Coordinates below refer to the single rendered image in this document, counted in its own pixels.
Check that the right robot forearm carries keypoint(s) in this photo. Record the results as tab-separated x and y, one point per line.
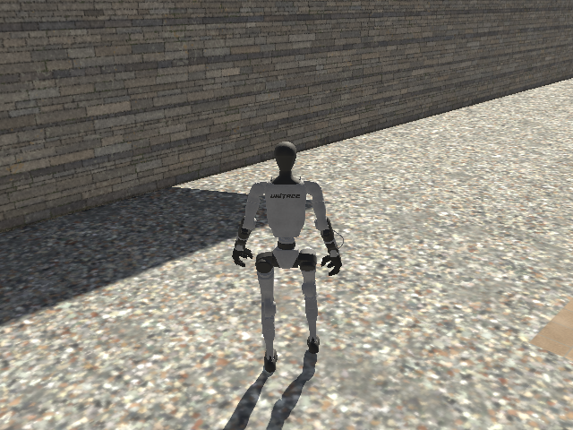
330	241

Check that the robot right shin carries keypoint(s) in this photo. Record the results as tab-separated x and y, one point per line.
311	310

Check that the robot right upper arm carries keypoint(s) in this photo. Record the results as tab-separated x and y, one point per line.
318	204

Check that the left robot forearm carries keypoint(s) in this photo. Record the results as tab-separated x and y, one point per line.
242	237

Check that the humanoid robot head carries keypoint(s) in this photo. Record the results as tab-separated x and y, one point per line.
285	155

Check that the robot left upper arm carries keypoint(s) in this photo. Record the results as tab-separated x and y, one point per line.
252	205

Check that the left robot hand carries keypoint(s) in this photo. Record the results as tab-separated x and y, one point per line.
243	254

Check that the right robot hand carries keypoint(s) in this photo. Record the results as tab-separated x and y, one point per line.
335	261

